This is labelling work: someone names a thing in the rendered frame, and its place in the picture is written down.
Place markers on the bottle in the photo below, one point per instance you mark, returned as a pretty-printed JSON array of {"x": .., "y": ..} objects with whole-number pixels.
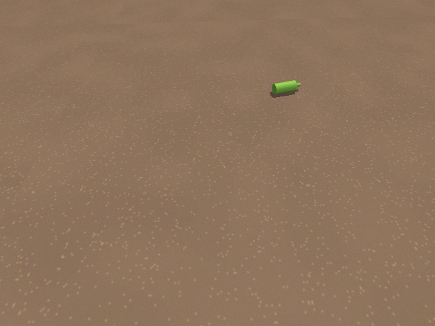
[{"x": 286, "y": 86}]

